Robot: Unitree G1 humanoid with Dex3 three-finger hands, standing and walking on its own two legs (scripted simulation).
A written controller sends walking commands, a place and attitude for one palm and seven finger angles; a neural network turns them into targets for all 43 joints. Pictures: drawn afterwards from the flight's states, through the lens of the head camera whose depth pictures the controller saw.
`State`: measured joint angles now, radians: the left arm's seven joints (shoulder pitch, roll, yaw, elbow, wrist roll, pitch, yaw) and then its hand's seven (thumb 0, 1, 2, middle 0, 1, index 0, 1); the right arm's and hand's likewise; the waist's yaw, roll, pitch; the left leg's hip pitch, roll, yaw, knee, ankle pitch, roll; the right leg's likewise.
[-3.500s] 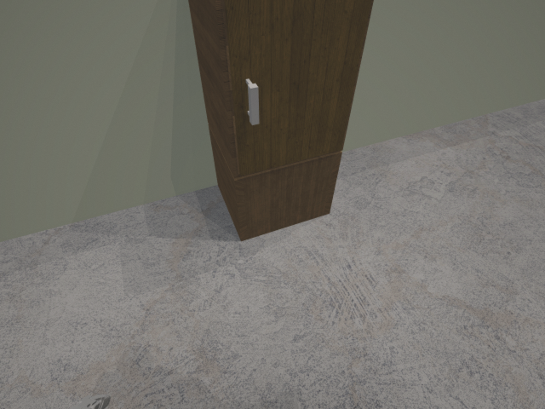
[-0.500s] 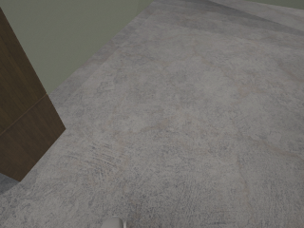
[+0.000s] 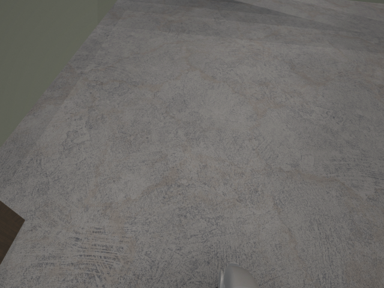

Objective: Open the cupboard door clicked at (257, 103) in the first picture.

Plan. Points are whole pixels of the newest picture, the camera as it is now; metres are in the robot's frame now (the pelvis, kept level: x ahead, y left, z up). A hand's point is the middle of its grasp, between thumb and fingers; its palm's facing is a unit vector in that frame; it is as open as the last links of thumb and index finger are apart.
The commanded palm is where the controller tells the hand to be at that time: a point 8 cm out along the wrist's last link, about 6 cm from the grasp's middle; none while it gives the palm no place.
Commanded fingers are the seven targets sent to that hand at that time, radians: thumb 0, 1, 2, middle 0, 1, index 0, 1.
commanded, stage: walk to a spot facing it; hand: left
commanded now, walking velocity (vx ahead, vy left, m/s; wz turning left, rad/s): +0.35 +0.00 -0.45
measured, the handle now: out of the picture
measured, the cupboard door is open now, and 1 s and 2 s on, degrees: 0 0 0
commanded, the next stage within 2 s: turn to face it in 0.38 s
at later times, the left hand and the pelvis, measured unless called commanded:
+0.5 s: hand (141, 234) +0.28 +0.14 -0.17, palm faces -0.08 -0.97 -0.21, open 7.3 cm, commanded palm none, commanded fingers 0.00 0.90 0.90 -0.20 -0.30 -0.20 -0.30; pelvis +0.22 -0.05 +0.00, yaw -8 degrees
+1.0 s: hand (132, 190) +0.41 +0.18 -0.18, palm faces +0.11 -0.98 -0.19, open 7.4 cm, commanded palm none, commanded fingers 0.00 0.90 0.90 -0.20 -0.30 -0.20 -0.30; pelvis +0.34 -0.01 +0.00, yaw +3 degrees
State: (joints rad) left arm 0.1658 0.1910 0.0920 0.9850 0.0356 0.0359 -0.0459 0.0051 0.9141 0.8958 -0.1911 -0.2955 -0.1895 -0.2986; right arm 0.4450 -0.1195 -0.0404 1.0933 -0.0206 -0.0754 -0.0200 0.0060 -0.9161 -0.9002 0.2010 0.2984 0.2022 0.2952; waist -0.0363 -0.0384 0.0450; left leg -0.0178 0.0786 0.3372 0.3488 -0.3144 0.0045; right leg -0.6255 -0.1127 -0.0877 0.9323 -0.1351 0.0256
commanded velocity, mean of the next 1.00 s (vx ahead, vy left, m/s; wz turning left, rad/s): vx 0.14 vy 0.00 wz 0.24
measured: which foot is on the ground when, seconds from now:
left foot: down 0.00-0.16, up 0.18-0.62, down 0.64-1.00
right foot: up 0.00-0.16, down 0.18-0.64, up 0.66-1.00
